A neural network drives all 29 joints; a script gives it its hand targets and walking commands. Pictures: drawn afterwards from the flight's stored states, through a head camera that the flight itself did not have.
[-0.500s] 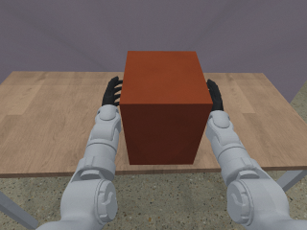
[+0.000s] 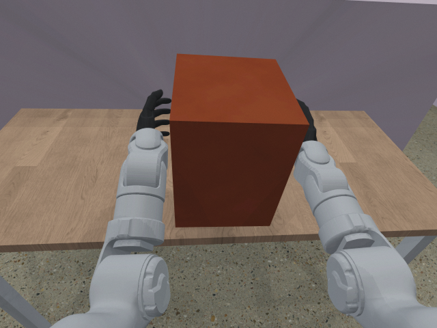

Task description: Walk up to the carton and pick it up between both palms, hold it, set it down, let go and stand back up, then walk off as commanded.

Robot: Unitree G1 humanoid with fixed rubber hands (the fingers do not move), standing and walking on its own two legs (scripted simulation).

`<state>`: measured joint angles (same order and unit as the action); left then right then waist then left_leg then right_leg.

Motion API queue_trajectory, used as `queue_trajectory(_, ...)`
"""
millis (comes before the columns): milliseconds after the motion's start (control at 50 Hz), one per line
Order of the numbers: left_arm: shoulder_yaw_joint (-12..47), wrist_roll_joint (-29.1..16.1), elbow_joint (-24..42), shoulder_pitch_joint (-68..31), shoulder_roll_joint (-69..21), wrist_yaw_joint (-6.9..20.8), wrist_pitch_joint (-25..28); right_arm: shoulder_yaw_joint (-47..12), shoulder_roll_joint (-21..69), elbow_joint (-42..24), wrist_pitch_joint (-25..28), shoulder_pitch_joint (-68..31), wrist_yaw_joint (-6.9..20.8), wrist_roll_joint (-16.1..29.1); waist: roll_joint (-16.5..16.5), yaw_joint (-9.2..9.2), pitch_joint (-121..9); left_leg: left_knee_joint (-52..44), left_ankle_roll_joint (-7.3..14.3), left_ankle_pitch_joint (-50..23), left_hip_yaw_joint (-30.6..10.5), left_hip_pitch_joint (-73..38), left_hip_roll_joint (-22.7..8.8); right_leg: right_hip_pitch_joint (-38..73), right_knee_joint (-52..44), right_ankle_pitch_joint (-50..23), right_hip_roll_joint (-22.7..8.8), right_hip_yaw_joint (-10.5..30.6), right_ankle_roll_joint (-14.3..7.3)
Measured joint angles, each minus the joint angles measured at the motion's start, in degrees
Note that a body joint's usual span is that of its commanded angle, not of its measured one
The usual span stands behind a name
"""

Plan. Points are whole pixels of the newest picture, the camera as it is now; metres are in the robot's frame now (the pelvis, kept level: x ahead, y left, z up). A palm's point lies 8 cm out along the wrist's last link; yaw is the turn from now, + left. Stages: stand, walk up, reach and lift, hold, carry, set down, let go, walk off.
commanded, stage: reach and lift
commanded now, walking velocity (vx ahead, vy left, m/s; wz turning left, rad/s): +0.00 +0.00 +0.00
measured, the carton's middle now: (225, 143) +0.41 -0.01 +0.16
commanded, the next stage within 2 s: hold in 1.12 s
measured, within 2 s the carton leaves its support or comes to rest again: neither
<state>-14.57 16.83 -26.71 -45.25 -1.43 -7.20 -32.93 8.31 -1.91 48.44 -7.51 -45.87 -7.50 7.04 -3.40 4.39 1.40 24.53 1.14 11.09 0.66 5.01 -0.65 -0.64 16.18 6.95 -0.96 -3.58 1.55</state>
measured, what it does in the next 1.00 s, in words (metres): stands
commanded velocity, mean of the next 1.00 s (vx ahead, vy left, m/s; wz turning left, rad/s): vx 0.00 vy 0.00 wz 0.00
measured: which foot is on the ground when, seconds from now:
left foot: down 0.00-1.00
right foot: down 0.00-1.00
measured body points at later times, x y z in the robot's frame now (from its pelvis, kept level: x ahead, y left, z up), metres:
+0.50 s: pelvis -0.01 -0.02 +0.00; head -0.07 +0.01 +0.45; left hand +0.40 +0.12 +0.22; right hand +0.40 -0.17 +0.23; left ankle +0.04 +0.10 -0.74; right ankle +0.03 -0.14 -0.74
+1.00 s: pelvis +0.01 -0.01 +0.00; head -0.06 +0.01 +0.44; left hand +0.41 +0.13 +0.23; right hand +0.41 -0.16 +0.25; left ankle +0.04 +0.10 -0.74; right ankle +0.03 -0.14 -0.74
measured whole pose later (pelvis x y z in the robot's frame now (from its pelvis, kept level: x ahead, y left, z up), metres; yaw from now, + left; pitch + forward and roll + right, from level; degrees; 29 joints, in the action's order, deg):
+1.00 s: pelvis +0.01 -0.01 +0.00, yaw +0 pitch -6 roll -2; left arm -15.6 11.9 -23.4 -46.3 2.0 -6.0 -42.4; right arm -0.1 -6.2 45.4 -23.9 -55.1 -13.3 18.4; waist -1.2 5.7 -4.3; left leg 24.7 0.1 11.9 -0.2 6.8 -1.3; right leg -2.7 17.5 8.7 -0.2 -4.3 0.8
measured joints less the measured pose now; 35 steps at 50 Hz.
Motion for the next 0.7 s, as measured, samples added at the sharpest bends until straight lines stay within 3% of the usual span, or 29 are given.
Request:
queue_trajectory(200, -1.49, -0.86, -3.13, -3.43, 0.52, -0.49, -1.77, 1.45, -0.81, 1.39, -4.21, -4.01, 0.36, -0.63, 1.26, -0.15, -1.44, -1.55, -0.07, -2.17, 0.28, 1.84, 0.11, -3.14, 1.02, -0.88, -0.14, 0.28, -0.43)
queue_trajectory(540, -4.62, -2.75, -8.39, -7.07, 2.63, 0.41, -2.58, 1.91, -1.59, 6.59, -9.2, -11.8, -1.05, -0.28, 0.25, -0.33, -5.28, -2.94, -1.37, -3.08, -0.3, 3.73, -0.71, -6.3, 2.53, -0.04, 0.67, -0.24, -1.73)
queue_trajectory(700, -3.29, -4.17, -4.89, -3.93, 3.5, 1.32, -4.14, -3.39, -1.79, 3.69, -10.81, -9.86, -3.66, 4.57, 0.68, 0.04, -5.72, -2.16, -1.62, -1.75, -0.98, 2.67, -0.92, -4.34, 1.87, 0.74, 0.92, -0.89, -1.66)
